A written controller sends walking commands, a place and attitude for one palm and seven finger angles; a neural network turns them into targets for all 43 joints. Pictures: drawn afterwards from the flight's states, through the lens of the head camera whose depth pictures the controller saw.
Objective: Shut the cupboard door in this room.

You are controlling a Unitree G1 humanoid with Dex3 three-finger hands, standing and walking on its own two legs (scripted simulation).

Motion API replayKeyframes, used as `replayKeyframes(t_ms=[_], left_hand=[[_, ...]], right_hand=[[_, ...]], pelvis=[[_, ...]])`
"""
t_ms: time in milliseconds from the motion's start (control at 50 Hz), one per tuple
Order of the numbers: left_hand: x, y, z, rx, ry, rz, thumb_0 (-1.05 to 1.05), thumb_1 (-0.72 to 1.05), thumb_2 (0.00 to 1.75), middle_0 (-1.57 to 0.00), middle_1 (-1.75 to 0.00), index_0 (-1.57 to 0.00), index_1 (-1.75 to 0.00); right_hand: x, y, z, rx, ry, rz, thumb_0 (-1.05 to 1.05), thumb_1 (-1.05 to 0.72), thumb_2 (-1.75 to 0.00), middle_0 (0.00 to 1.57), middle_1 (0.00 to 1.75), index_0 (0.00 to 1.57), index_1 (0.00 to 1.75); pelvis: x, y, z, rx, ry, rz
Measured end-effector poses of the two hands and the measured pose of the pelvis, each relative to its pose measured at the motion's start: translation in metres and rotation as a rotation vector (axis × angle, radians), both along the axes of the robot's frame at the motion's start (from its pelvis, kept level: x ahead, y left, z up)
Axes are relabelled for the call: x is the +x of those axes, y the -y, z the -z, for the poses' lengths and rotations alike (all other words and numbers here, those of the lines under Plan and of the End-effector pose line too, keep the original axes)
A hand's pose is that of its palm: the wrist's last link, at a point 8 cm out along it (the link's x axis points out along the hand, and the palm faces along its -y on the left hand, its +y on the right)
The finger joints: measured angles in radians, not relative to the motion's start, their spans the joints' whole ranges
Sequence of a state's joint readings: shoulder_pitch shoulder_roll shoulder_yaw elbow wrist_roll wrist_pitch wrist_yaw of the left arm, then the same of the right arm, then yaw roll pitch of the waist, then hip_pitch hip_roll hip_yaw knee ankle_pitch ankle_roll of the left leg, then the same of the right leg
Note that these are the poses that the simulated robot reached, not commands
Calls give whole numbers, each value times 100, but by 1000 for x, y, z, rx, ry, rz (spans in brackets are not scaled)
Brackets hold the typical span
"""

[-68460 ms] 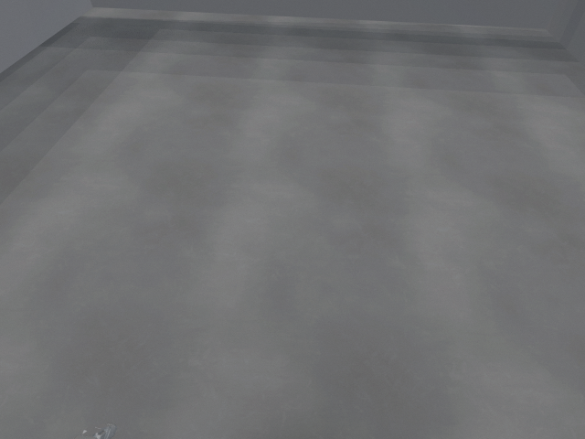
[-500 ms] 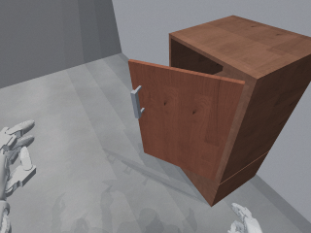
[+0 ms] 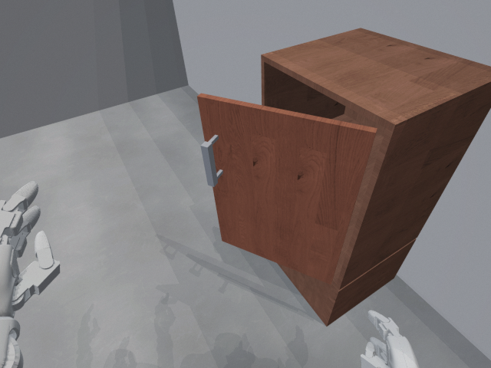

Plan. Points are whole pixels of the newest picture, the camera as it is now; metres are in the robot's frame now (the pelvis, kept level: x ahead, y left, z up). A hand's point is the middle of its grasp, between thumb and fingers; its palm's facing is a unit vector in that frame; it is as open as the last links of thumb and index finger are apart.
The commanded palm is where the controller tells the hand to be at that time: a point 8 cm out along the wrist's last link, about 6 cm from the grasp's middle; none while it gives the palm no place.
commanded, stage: step back with the hand held close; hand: left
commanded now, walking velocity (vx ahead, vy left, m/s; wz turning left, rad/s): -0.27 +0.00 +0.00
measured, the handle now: (213, 160) +0.63 +0.17 -0.02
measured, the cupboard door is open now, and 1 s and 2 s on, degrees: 32 32 32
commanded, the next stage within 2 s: stop stepping back and stand still in 1.62 s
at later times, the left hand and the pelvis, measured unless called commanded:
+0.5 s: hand (21, 287) +0.16 +0.29 +0.16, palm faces +0.38 -0.79 -0.49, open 7.4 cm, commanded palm +0.10 +0.33 +0.17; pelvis -0.04 +0.03 +0.00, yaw -1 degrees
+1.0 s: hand out of the picture +0.11 +0.30 +0.16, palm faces +0.44 -0.78 -0.44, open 7.4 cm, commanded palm +0.04 +0.34 +0.17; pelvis -0.09 +0.04 -0.01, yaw +1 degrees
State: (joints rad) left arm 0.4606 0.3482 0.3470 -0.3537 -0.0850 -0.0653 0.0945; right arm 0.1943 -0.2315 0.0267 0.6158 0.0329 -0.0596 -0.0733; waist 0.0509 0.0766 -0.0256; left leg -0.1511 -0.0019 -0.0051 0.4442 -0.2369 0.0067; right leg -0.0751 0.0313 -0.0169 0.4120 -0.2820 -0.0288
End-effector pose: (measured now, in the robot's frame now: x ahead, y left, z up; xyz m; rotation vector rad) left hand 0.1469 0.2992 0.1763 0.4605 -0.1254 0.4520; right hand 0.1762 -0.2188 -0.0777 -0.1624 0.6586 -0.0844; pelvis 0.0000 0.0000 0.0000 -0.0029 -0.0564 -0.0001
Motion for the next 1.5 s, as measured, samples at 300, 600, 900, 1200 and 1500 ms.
replayKeyframes(t_ms=[300,600,900,1200,1500], left_hand=[[0,-19,-2,101,-40,61,1,89,90,-21,-30,-21,-30],[-48,-33,0,120,34,72,1,89,90,-21,-30,-21,-30],[-80,-31,2,105,152,66,1,89,90,-21,-30,-21,-30],[-101,-37,0,165,156,105,1,89,90,-21,-30,-21,-30],[-142,-62,-6,157,222,93,1,89,90,-21,-30,-22,-30]], right_hand=[[-33,6,11,-49,-143,104,1,-91,-90,20,30,20,29],[-79,-8,2,-88,-106,95,1,-91,-90,20,30,20,29],[-120,-7,11,-119,-133,63,1,-91,-90,20,30,20,30],[-131,-15,9,-124,-102,35,1,-91,-90,20,30,20,30],[-169,-25,0,-164,-97,78,1,-91,-90,20,30,20,30]], pelvis=[[-15,-21,2,-6,-72,6],[-59,-31,8,-23,-77,1],[-88,-30,15,-44,-71,-14],[-119,-28,18,-58,-107,-10],[-146,-49,17,-94,-66,-45]])
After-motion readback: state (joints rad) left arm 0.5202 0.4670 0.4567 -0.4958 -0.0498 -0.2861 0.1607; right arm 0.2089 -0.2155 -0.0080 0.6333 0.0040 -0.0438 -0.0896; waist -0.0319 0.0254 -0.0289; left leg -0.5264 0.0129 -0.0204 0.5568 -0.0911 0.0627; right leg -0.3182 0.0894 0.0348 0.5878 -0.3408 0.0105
